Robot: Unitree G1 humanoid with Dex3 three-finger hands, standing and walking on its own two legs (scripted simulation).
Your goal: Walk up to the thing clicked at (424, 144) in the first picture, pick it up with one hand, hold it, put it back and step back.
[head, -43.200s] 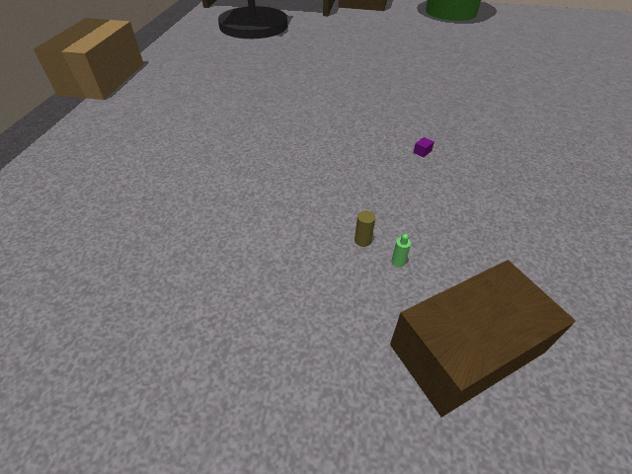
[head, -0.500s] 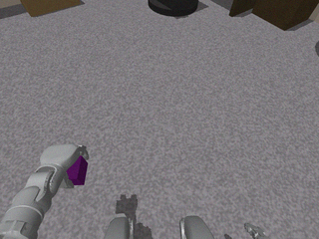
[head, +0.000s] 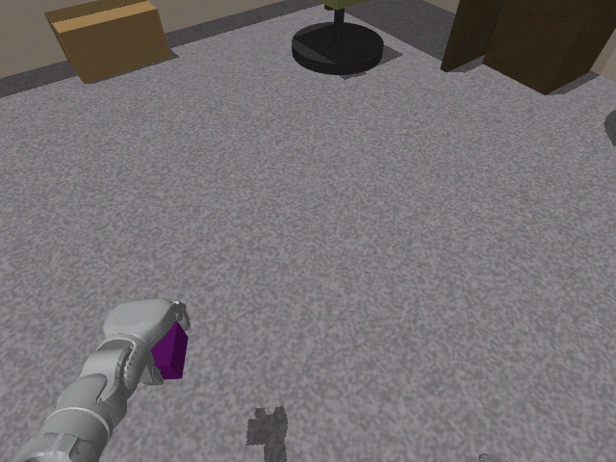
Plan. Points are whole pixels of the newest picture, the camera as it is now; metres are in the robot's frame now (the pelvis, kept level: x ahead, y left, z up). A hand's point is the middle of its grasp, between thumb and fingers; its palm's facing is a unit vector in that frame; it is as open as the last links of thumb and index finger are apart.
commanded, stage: hold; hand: left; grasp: from above
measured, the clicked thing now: (151, 351) +0.32 +0.24 -0.10
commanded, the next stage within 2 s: crouch in 1.90 s
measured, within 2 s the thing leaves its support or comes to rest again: neither
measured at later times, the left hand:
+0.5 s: hand (153, 328) +0.33 +0.21 -0.03, palm faces -0.47 -0.04 -0.88, open 9.5 cm
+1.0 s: hand (151, 334) +0.31 +0.20 -0.01, palm faces -0.46 -0.04 -0.89, open 9.5 cm
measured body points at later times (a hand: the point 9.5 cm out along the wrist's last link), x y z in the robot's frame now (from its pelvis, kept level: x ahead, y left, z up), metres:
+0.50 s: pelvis +0.03 -0.01 +0.02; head +0.05 -0.02 +0.47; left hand +0.35 +0.21 +0.02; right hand +0.15 -0.27 -0.10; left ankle +0.03 +0.13 -0.70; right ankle +0.02 -0.15 -0.70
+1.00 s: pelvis +0.01 -0.01 +0.03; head +0.02 -0.03 +0.48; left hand +0.33 +0.20 +0.05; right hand +0.15 -0.27 -0.09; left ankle +0.03 +0.13 -0.70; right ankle +0.02 -0.15 -0.70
